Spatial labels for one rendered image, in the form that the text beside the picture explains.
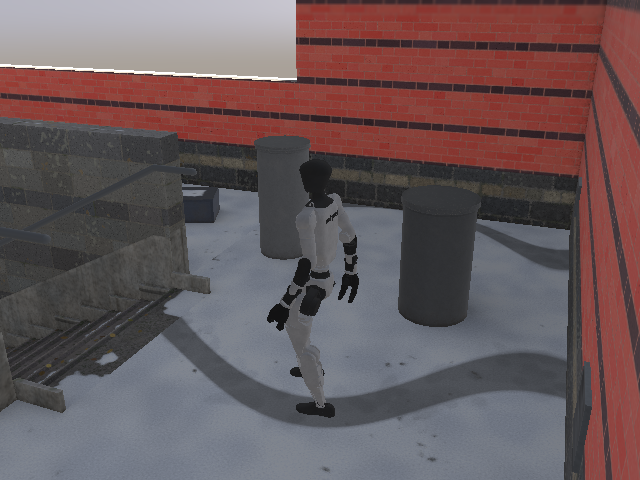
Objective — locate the stairs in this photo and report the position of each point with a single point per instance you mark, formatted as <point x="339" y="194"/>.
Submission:
<point x="37" y="359"/>

